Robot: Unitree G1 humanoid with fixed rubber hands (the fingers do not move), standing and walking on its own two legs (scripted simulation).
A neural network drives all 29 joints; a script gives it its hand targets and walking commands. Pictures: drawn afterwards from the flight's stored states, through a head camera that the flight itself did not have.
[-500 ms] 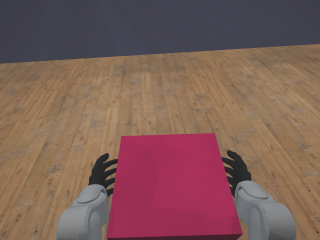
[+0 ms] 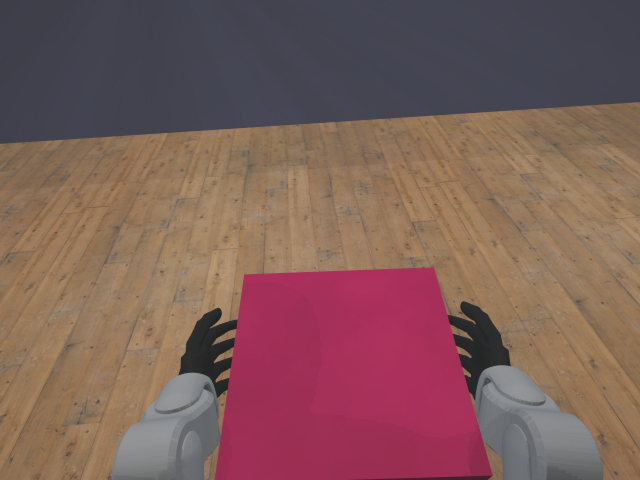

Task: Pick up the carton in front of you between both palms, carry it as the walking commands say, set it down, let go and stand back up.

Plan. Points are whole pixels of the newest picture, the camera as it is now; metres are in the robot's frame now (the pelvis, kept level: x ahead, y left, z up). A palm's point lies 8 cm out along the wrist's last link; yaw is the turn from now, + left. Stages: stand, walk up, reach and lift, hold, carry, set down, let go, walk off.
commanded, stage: carry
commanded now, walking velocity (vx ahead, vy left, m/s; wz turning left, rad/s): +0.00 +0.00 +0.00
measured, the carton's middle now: (343, 405) +0.23 +0.00 +0.04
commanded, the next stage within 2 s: none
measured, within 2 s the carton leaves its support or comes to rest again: neither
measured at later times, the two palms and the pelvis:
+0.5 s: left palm (230, 245) +0.43 +0.15 +0.12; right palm (441, 243) +0.42 -0.15 +0.11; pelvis +0.20 +0.00 +0.01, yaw +0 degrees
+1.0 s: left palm (238, 244) +0.44 +0.14 +0.10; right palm (442, 238) +0.44 -0.16 +0.10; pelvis +0.21 -0.01 +0.00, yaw +0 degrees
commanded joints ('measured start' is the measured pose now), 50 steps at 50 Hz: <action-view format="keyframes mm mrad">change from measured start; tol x16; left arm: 1 -352 -653 -569 -81 -241 6 -84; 10 -387 -884 -672 -91 -258 -54 -136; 23 -341 -667 -563 -4 -223 10 -102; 50 -403 -743 -591 -55 -247 7 -111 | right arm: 1 -356 673 594 -48 252 -2 81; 9 -378 884 623 -55 274 -72 144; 23 -374 675 600 -18 241 3 109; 50 -415 748 610 -34 258 -4 114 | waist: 1 -18 -118 -65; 4 -31 281 -343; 21 -17 -71 -54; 50 -12 -2 -121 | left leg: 1 326 -102 103 -114 88 12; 3 901 300 -367 -27 521 179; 5 797 329 -402 -143 685 241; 18 240 104 -37 -122 -233 22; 26 359 80 -61 0 160 -19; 50 358 88 -80 -35 28 -7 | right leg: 1 -102 -130 -53 296 873 -36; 4 -609 63 80 952 -152 42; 5 -628 21 164 1005 -180 19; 12 -380 -27 103 374 -30 4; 16 -236 -56 53 141 315 11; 28 -258 -150 124 254 785 -22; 50 -294 -131 117 228 484 -33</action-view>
